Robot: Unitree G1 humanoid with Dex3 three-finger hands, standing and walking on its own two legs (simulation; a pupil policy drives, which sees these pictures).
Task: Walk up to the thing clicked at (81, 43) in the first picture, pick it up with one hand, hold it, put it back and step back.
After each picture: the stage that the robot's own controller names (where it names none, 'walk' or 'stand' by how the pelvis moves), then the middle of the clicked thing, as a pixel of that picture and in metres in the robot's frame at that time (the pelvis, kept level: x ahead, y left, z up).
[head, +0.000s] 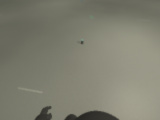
stand; (82, 41) +1.74 +0.23 -0.72
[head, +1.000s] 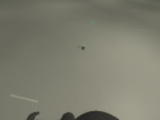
walk; (83, 47) +1.62 +0.11 -0.71
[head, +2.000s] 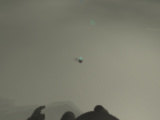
walk; (80, 60) +1.06 +0.14 -0.71
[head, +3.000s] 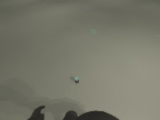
walk; (76, 80) +0.67 +0.21 -0.69
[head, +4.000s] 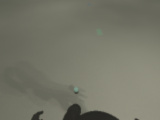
walk; (76, 90) +0.44 +0.19 -0.69
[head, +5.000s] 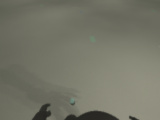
stand; (72, 101) +0.35 +0.19 -0.72
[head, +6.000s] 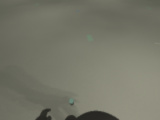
stand; (71, 101) +0.34 +0.20 -0.72
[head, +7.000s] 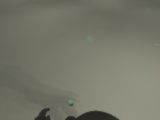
stand; (71, 102) +0.33 +0.21 -0.73
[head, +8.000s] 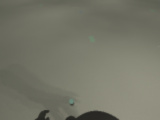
stand; (71, 102) +0.34 +0.20 -0.73
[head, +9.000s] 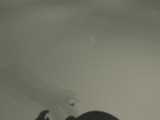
stand; (71, 102) +0.34 +0.20 -0.73
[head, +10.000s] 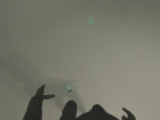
go down; (69, 88) +0.37 +0.20 -0.66
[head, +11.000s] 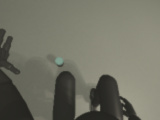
go down; (59, 62) +0.42 +0.24 -0.30
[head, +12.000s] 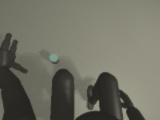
close in; (54, 59) +0.41 +0.25 -0.27
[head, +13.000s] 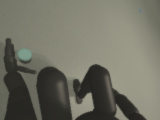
close; (25, 56) +0.40 +0.28 -0.22
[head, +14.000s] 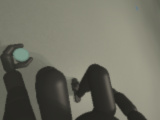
close; (21, 56) +0.39 +0.29 -0.22
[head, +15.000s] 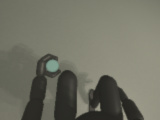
lift; (53, 67) +0.32 +0.26 -0.08
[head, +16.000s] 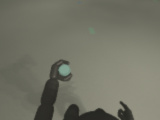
hold; (65, 73) +0.33 +0.16 +0.05
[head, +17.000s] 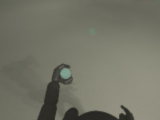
hold; (67, 76) +0.32 +0.17 +0.00
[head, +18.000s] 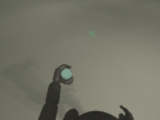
crouch; (67, 77) +0.32 +0.16 +0.01
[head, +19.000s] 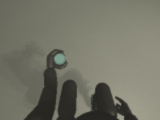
crouch; (61, 61) +0.41 +0.20 -0.08
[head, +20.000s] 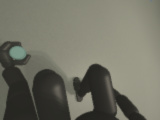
lower; (20, 55) +0.40 +0.29 -0.22
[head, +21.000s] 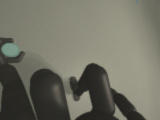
lower; (12, 52) +0.42 +0.31 -0.22
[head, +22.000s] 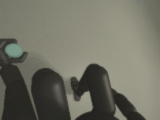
lower; (16, 52) +0.41 +0.30 -0.22
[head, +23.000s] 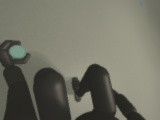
lower; (19, 54) +0.40 +0.30 -0.22
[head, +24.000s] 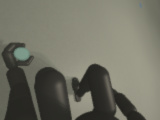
loosen; (23, 56) +0.40 +0.28 -0.22
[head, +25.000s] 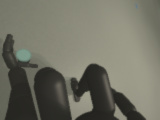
withdraw; (24, 57) +0.40 +0.27 -0.23
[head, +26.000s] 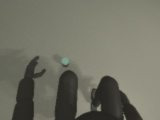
walk; (65, 62) +0.43 +0.22 -0.31
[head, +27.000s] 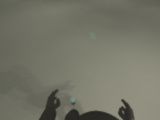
stand; (73, 101) +0.34 +0.16 -0.66
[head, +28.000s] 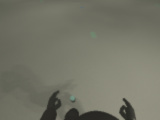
stand; (72, 99) +0.36 +0.18 -0.67
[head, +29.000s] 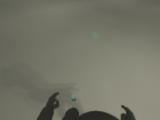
stand; (73, 97) +0.37 +0.18 -0.68
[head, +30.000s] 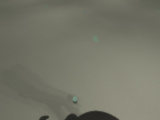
walk; (75, 100) +0.38 +0.17 -0.72
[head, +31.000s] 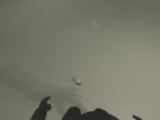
walk; (78, 82) +0.53 +0.14 -0.70
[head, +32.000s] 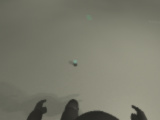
walk; (75, 63) +0.85 +0.26 -0.69
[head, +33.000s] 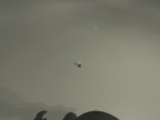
stand; (79, 64) +1.00 +0.19 -0.71
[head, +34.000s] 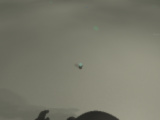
stand; (80, 66) +0.99 +0.18 -0.73
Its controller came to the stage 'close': yes
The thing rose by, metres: 0.71
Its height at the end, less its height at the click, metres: +0.00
